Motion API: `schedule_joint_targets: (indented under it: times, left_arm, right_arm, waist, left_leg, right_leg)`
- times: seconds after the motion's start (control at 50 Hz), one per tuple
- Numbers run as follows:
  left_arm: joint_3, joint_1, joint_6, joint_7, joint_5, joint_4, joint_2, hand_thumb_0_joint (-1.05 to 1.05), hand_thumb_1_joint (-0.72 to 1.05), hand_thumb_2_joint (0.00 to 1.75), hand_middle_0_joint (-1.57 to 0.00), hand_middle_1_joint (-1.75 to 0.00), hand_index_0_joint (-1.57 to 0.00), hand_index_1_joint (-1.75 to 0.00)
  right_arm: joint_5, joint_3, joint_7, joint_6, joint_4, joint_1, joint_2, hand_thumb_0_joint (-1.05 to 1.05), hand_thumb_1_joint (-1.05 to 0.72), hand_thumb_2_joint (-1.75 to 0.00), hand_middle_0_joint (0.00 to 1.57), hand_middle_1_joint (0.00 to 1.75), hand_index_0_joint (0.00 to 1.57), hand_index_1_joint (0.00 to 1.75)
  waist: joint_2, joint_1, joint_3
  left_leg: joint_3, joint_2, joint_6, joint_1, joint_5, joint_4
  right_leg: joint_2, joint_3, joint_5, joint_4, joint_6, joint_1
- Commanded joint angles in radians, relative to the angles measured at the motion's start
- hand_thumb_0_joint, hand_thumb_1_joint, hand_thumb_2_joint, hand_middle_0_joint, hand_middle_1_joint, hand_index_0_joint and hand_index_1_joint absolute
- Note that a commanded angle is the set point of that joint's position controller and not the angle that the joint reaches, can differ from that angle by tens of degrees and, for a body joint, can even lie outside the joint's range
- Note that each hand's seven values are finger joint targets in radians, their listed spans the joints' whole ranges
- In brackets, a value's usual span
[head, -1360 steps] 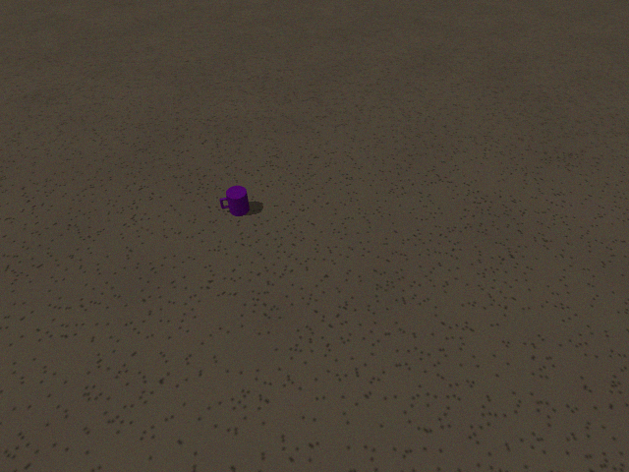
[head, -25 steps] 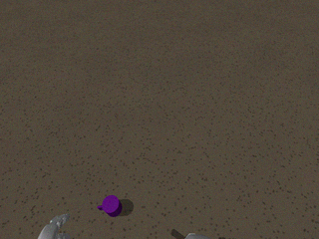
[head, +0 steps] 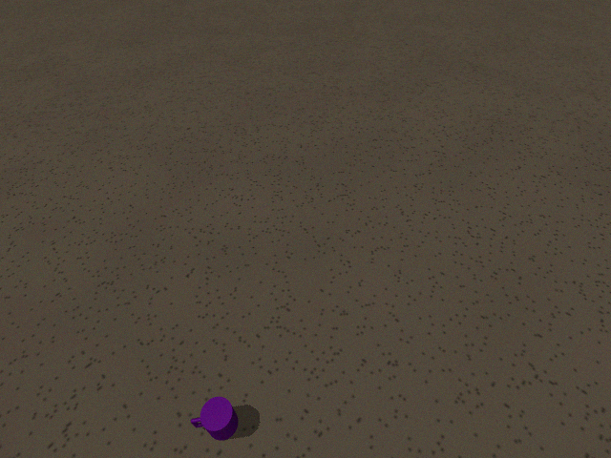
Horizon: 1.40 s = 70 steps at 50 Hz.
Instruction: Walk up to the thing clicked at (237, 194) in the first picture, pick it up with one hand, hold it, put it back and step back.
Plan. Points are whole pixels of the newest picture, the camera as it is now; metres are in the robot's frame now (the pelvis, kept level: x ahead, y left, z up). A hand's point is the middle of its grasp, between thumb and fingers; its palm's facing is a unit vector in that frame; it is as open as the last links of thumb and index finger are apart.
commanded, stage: walk up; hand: left
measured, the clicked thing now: (214, 419) +0.36 +0.31 -0.72
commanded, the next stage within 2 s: none
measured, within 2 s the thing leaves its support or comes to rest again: neither
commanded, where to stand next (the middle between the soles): +0.01 +0.00 m, yaw -2 degrees
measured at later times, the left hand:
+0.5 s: hand out of the picture +0.09 +0.27 -0.16, palm faces -0.05 -0.92 -0.39, open 7.4 cm
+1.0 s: hand out of the picture +0.03 +0.30 -0.17, palm faces -0.10 -0.94 -0.32, open 7.4 cm
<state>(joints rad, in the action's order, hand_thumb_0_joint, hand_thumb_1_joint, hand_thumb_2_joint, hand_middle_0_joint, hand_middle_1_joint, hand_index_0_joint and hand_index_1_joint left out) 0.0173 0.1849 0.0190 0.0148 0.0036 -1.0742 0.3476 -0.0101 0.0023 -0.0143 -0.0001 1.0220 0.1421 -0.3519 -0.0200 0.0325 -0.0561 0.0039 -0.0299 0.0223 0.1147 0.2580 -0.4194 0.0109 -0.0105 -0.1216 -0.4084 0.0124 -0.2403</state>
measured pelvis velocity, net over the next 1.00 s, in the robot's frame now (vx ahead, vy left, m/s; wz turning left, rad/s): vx -0.05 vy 0.03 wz -0.06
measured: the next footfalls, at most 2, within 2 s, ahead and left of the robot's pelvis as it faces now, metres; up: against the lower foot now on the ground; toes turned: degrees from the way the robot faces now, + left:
left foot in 0.68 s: -0.08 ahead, +0.14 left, +0.00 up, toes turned +0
right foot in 1.08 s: +0.06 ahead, -0.11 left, +0.00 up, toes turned -4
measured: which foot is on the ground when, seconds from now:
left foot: down 0.00-0.46, up 0.48-0.66, down 0.68-1.00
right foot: down 0.00-0.70, up 0.72-1.00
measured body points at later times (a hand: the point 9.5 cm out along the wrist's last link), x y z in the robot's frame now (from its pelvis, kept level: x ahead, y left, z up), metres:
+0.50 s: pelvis -0.04 +0.00 -0.02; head +0.03 -0.01 +0.43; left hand +0.09 +0.31 -0.14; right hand +0.06 -0.33 -0.14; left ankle -0.02 +0.11 -0.74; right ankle +0.06 -0.11 -0.74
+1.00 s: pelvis -0.05 +0.03 -0.01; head -0.03 +0.06 +0.44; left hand +0.03 +0.35 -0.15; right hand -0.06 -0.30 -0.10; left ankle -0.12 +0.14 -0.74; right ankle +0.02 -0.12 -0.71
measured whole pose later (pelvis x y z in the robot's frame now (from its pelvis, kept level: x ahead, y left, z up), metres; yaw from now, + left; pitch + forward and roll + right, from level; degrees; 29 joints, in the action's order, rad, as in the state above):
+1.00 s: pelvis -0.05 +0.03 -0.01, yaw -3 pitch -3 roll +0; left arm 0.07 0.21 -0.06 0.05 0.02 -0.98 0.44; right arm -0.04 0.06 0.02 -0.06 0.95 0.34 -0.36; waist 0.09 -0.02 -0.09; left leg 0.06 0.00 0.01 0.00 0.36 -0.42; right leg 0.01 -0.10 -0.28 -0.76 0.01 -0.41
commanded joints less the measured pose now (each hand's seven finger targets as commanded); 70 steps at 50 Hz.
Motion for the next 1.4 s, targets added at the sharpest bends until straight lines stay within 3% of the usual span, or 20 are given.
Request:
schedule_joint_targets:
  times: [0.0,0.2,0.24,0.3,0.42,0.48,0.56,0.64,0.68,0.72,0.78,0.82,0.98,1.06,1.08,1.12,1.14,1.22,1.32,1.38]
  left_arm:
    - [0.045,-0.069,0.028,-0.019,-0.005,0.061,0.200,0.00,0.90,0.90,-0.20,-0.30,-0.20,-0.30]
    - [0.041,-0.104,0.014,-0.024,-0.002,0.032,0.206,0.00,0.90,0.90,-0.20,-0.30,-0.20,-0.30]
    - [0.064,-0.106,-0.006,-0.033,-0.012,0.062,0.254,0.00,0.90,0.90,-0.20,-0.30,-0.20,-0.30]
    - [0.064,-0.104,-0.018,-0.037,-0.009,0.084,0.242,0.00,0.90,0.90,-0.20,-0.30,-0.20,-0.30]
    - [0.081,-0.117,-0.040,-0.035,0.007,0.148,0.291,0.00,0.90,0.90,-0.20,-0.30,-0.20,-0.30]
    - [0.098,-0.128,-0.038,-0.044,0.038,0.195,0.336,0.00,0.90,0.90,-0.20,-0.30,-0.20,-0.30]
    - [0.102,-0.224,-0.040,-0.047,0.053,0.247,0.296,0.00,0.90,0.90,-0.20,-0.30,-0.20,-0.30]
    - [0.082,-0.155,-0.071,-0.015,0.057,0.234,0.250,0.00,0.90,0.90,-0.20,-0.30,-0.20,-0.30]
    - [0.058,-0.116,-0.076,-0.006,0.034,0.256,0.152,0.00,0.90,0.90,-0.20,-0.30,-0.20,-0.30]
    - [0.098,-0.186,-0.065,-0.011,0.040,0.226,0.282,0.00,0.90,0.90,-0.20,-0.30,-0.20,-0.30]
    - [0.099,-0.062,-0.060,0.020,0.023,0.194,0.249,0.00,0.90,0.90,-0.20,-0.30,-0.20,-0.30]
    - [0.103,-0.080,-0.064,0.022,0.029,0.207,0.246,0.00,0.90,0.90,-0.20,-0.30,-0.20,-0.30]
    - [0.077,-0.156,-0.017,0.043,0.020,0.256,0.217,0.00,0.90,0.90,-0.20,-0.30,-0.20,-0.30]
    - [0.092,0.012,0.005,0.038,0.019,0.205,0.204,0.00,0.90,0.90,-0.20,-0.30,-0.20,-0.30]
    - [0.113,0.109,0.015,0.028,0.023,0.183,0.256,0.00,0.90,0.90,-0.20,-0.30,-0.20,-0.30]
    - [0.136,0.194,0.020,0.011,0.017,0.199,0.358,0.00,0.90,0.90,-0.20,-0.30,-0.20,-0.30]
    - [0.137,0.151,0.017,0.011,0.016,0.220,0.369,0.00,0.90,0.90,-0.20,-0.30,-0.20,-0.30]
    - [0.097,-0.007,0.017,-0.005,-0.002,0.258,0.250,0.00,0.90,0.90,-0.20,-0.30,-0.20,-0.30]
    - [0.082,-0.039,0.000,-0.020,0.012,0.306,0.231,0.00,0.90,0.90,-0.20,-0.30,-0.20,-0.30]
    - [0.088,-0.053,-0.035,-0.027,0.001,0.342,0.249,0.00,0.90,0.90,-0.20,-0.30,-0.20,-0.30]
  right_arm:
    - [0.006,0.054,0.014,-0.024,-0.042,-0.041,-0.210,0.00,-0.90,-0.90,0.20,0.30,0.20,0.30]
    - [0.000,0.057,0.016,-0.021,0.000,-0.066,-0.212,0.00,-0.90,-0.90,0.20,0.30,0.20,0.30]
    - [0.010,0.080,0.021,0.004,-0.013,-0.054,-0.248,0.00,-0.90,-0.90,0.20,0.30,0.20,0.30]
    - [0.014,0.096,0.022,0.014,-0.038,-0.057,-0.248,0.00,-0.90,-0.90,0.20,0.30,0.20,0.30]
    - [0.010,0.111,0.021,0.048,-0.104,-0.037,-0.231,0.00,-0.90,-0.90,0.20,0.30,0.20,0.30]
    - [-0.007,0.114,0.011,0.071,-0.118,0.039,-0.213,0.00,-0.90,-0.90,0.20,0.30,0.20,0.30]
    - [-0.001,0.122,-0.001,0.057,-0.100,0.146,-0.230,0.00,-0.90,-0.90,0.20,0.30,0.20,0.30]
    - [-0.017,0.118,0.006,-0.004,-0.040,0.269,-0.212,0.00,-0.90,-0.90,0.20,0.30,0.20,0.30]
    - [-0.071,0.144,0.029,-0.028,-0.088,0.171,-0.347,0.00,-0.90,-0.90,0.20,0.30,0.20,0.30]
    - [-0.041,0.140,0.042,-0.050,-0.136,0.028,-0.397,0.00,-0.90,-0.90,0.20,0.30,0.20,0.30]
    - [-0.036,0.118,0.062,-0.079,-0.114,0.027,-0.296,0.00,-0.90,-0.90,0.20,0.30,0.20,0.30]
    - [-0.024,0.133,0.064,-0.083,-0.093,0.147,-0.305,0.00,-0.90,-0.90,0.20,0.30,0.20,0.30]
    - [-0.026,0.133,0.031,-0.070,-0.164,0.194,-0.289,0.00,-0.90,-0.90,0.20,0.30,0.20,0.30]
    - [-0.011,0.123,0.021,-0.058,-0.201,0.194,-0.287,0.00,-0.90,-0.90,0.20,0.30,0.20,0.30]
    - [0.002,0.102,0.021,-0.057,-0.216,0.208,-0.240,0.00,-0.90,-0.90,0.20,0.30,0.20,0.30]
    - [0.017,0.084,0.027,-0.056,-0.257,0.213,-0.219,0.00,-0.90,-0.90,0.20,0.30,0.20,0.30]
    - [0.007,0.099,0.036,-0.053,-0.241,0.207,-0.269,0.00,-0.90,-0.90,0.20,0.30,0.20,0.30]
    - [0.011,0.091,0.019,-0.048,-0.186,0.266,-0.234,0.00,-0.90,-0.90,0.20,0.30,0.20,0.30]
    - [0.019,0.077,0.047,-0.027,-0.180,0.222,-0.195,0.00,-0.90,-0.90,0.20,0.30,0.20,0.30]
    - [0.008,0.085,0.064,-0.012,-0.199,0.215,-0.216,0.00,-0.90,-0.90,0.20,0.30,0.20,0.30]
  waist:
    - [0.041,-0.016,0.081]
    - [0.014,-0.011,0.037]
    - [0.018,-0.018,-0.013]
    - [-0.004,-0.023,0.062]
    - [0.091,-0.025,0.145]
    - [0.207,-0.013,0.135]
    - [0.200,-0.049,0.162]
    - [0.122,-0.085,0.218]
    - [-0.170,-0.052,0.046]
    - [-0.021,-0.063,-0.099]
    - [-0.019,-0.001,-0.093]
    - [-0.077,-0.053,-0.060]
    - [-0.179,-0.102,-0.090]
    - [-0.096,-0.024,-0.002]
    - [0.030,0.022,0.091]
    - [0.277,0.057,0.153]
    - [0.217,0.047,0.083]
    - [0.152,-0.043,-0.053]
    - [0.200,-0.031,-0.061]
    - [0.227,-0.035,0.023]
  left_leg:
    - [-0.130,0.143,0.028,0.034,-0.084,0.122]
    - [-0.128,0.157,0.030,0.072,-0.036,0.173]
    - [-0.108,0.150,0.040,0.076,-0.310,0.070]
    - [-0.098,0.151,0.061,0.052,-0.353,0.010]
    - [-0.057,0.050,0.058,0.118,-0.078,-0.252]
    - [-0.094,-0.056,0.006,0.149,0.354,-0.627]
    - [-0.065,-0.011,-0.014,0.152,0.271,-0.590]
    - [-0.018,0.003,0.007,-0.061,0.181,0.109]
    - [-0.546,0.303,0.036,-0.144,0.357,0.262]
    - [-0.617,0.449,0.138,0.215,0.445,0.289]
    - [-0.201,0.230,0.001,-0.083,-0.220,0.148]
    - [-0.172,0.244,-0.002,-0.135,-0.377,0.097]
    - [-0.128,0.264,0.131,-0.086,-0.168,0.126]
    - [-0.035,0.209,0.113,-0.026,-0.454,-0.138]
    - [0.000,0.161,0.078,0.047,-0.428,-0.331]
    - [0.002,-0.031,0.023,0.417,0.292,-0.663]
    - [-0.086,0.014,0.022,0.378,0.365,-0.737]
    - [-0.097,0.048,0.006,0.306,0.166,-0.639]
    - [-0.040,0.005,-0.044,0.261,0.121,-0.493]
    - [-0.010,0.015,-0.033,0.245,0.125,-0.433]
  right_leg:
    - [-0.128,-0.146,0.064,0.067,0.022,0.093]
    - [-0.115,-0.128,0.053,0.056,0.015,0.108]
    - [-0.112,-0.110,0.255,-0.054,0.028,0.032]
    - [-0.099,-0.087,0.273,-0.108,0.047,0.044]
    - [-0.223,-0.255,0.172,-0.079,0.154,-0.003]
    - [-0.393,-0.488,0.049,0.103,0.271,-0.090]
    - [-0.270,-0.290,-0.275,0.085,0.198,-0.104]
    - [-0.153,-0.194,-0.486,-0.111,0.101,-0.076]
    - [0.101,-0.103,-0.446,-0.502,0.009,-0.512]
    - [-0.038,-0.251,-0.334,-0.451,-0.008,-0.364]
    - [0.035,-0.213,-0.144,-0.478,-0.004,-0.420]
    - [0.034,-0.164,-0.158,-0.490,-0.004,-0.390]
    - [-0.022,-0.018,-0.229,-0.251,0.011,-0.231]
    - [0.021,0.073,-0.147,-0.014,0.053,0.075]
    - [-0.006,0.015,-0.073,0.022,0.067,0.260]
    - [-0.365,-0.581,-0.063,0.129,0.253,0.432]
    - [-0.416,-0.611,-0.101,0.122,0.315,0.275]
    - [-0.194,-0.178,-0.047,0.134,0.183,0.017]
    - [-0.208,-0.073,0.613,0.017,0.215,-0.029]
    - [-0.243,-0.110,0.658,-0.091,0.210,0.013]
